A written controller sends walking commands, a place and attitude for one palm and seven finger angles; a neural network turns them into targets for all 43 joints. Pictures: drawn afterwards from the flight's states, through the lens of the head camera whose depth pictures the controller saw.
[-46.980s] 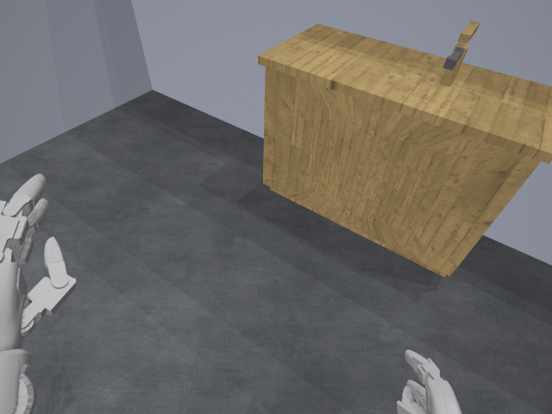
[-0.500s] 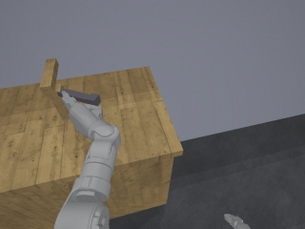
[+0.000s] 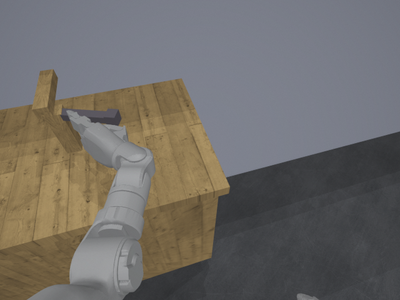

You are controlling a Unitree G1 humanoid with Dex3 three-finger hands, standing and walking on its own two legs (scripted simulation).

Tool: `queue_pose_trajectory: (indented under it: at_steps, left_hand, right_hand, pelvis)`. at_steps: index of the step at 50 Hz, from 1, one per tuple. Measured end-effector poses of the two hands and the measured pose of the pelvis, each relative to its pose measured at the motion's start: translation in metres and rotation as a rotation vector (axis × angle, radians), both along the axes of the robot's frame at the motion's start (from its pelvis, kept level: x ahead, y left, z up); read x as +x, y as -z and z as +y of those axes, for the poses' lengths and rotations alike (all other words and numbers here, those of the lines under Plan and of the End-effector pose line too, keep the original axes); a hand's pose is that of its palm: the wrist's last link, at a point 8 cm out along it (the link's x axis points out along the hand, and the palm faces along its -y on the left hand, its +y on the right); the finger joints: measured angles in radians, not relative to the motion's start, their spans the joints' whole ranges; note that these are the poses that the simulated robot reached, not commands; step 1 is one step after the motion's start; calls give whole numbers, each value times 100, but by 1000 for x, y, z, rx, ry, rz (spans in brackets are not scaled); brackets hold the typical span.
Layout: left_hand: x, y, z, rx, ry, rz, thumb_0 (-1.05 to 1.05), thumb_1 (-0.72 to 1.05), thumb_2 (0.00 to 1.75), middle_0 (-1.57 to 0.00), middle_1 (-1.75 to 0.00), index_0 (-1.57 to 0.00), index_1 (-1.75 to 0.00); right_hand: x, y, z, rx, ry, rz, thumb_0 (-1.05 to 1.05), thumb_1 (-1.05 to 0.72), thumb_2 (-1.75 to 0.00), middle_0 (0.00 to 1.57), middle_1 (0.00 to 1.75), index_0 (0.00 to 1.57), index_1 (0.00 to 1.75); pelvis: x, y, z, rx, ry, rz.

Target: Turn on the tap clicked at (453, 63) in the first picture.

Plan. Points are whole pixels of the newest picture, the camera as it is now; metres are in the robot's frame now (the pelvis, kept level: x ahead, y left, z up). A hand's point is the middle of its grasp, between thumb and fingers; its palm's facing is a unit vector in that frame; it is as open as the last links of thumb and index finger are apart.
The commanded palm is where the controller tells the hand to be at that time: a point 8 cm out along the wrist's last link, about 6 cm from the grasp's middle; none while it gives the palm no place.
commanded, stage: push the lever round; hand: left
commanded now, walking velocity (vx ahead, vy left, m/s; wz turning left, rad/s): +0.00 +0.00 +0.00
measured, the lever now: (112, 117) +0.47 +0.20 +0.11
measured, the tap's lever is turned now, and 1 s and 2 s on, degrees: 67 81 81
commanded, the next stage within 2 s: lift the hand up off the lever in 0.16 s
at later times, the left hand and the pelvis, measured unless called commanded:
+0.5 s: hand (121, 121) +0.46 +0.18 +0.11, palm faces +0.80 -0.59 -0.11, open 7.9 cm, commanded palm +0.40 +0.19 +0.11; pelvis +0.02 +0.01 +0.00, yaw -1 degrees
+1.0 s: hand (116, 118) +0.45 +0.18 +0.13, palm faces +0.80 -0.59 -0.11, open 7.8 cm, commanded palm +0.39 +0.19 +0.13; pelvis +0.01 +0.01 +0.01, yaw +0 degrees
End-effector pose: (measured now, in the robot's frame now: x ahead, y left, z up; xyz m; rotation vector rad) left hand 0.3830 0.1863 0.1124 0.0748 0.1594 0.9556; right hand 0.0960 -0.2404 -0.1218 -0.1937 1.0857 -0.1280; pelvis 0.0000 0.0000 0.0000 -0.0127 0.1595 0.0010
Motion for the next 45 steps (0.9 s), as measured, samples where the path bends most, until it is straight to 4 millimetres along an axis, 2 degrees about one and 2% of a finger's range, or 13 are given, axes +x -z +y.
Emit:
queue_pose_trajectory:
  at_steps: [14, 21, 27, 39, 45]
  left_hand:
    - [28, -3, 2, -2, 9, 0, 2, 89, 90, -15, -15, -9, -12]
    - [27, -4, 8, -15, 14, -15, 2, 89, 90, -15, -15, -12, -13]
    - [20, -5, 12, -26, 19, -19, 2, 90, 90, -15, -15, -15, -14]
    - [9, -17, 6, -33, 46, -26, 2, 90, 90, -15, -15, -15, -15]
    - [8, -22, 7, -38, 31, -9, 2, 90, 90, -15, -15, -15, -15]
  right_hand:
    - [-25, 3, -7, -7, 44, 58, 1, -91, -90, 20, 30, 20, 30]
    - [-27, 1, -5, 4, 53, 67, 1, -91, -90, 20, 30, 20, 30]
    - [-16, -2, 0, 12, 44, 47, 1, -91, -90, 20, 30, 20, 30]
    - [26, -10, 15, 29, -20, -45, 1, -91, -90, 20, 30, 20, 30]
    - [37, -14, 20, 33, -37, -77, 1, -91, -90, 20, 30, 20, 30]
  pelvis:
    - [7, 0, 2, 5, 14, 36]
    - [14, -1, 5, 5, 23, 34]
    - [18, -4, 8, 0, 21, 10]
    - [15, -6, 12, -1, 10, -22]
    - [13, -7, 11, 2, 10, -26]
